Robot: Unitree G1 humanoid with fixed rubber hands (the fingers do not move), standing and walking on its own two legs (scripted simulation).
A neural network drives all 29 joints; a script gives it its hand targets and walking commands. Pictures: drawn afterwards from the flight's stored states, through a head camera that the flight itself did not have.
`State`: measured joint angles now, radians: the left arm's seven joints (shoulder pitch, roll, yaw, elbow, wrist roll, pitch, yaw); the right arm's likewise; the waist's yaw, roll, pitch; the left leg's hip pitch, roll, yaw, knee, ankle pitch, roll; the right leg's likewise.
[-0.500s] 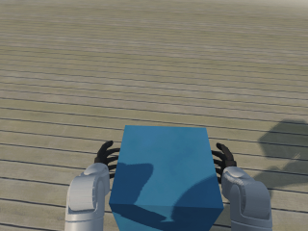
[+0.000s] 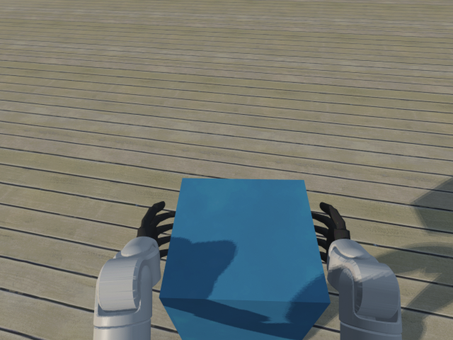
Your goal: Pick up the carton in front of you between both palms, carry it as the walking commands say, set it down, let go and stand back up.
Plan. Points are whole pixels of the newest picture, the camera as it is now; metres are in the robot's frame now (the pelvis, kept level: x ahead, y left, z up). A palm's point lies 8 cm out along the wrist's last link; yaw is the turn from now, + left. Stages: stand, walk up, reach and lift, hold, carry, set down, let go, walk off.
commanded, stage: carry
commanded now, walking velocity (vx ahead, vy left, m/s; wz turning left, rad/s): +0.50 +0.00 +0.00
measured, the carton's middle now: (241, 266) +0.27 +0.01 +0.00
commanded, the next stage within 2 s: none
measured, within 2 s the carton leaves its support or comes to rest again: neither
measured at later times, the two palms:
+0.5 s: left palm (173, 121) +0.59 +0.18 +0.08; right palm (298, 124) +0.57 -0.12 +0.09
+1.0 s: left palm (191, 81) +0.79 +0.16 +0.08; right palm (294, 81) +0.79 -0.14 +0.09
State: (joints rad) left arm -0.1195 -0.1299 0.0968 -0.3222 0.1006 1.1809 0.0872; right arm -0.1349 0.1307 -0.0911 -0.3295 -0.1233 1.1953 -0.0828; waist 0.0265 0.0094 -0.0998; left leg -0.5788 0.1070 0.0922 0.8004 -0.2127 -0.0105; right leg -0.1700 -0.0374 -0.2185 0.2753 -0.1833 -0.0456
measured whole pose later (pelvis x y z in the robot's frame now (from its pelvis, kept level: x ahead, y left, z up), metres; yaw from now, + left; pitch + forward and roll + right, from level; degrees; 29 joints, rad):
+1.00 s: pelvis +0.52 +0.01 -0.01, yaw -1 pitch +3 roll +0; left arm -0.17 -0.14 0.12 -0.33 0.11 1.20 0.08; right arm -0.19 0.14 -0.11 -0.34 -0.13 1.21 -0.09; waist 0.00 0.01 -0.10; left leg -0.20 0.06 0.13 0.47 -0.31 -0.02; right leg -0.29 -0.05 -0.21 0.47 -0.23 -0.04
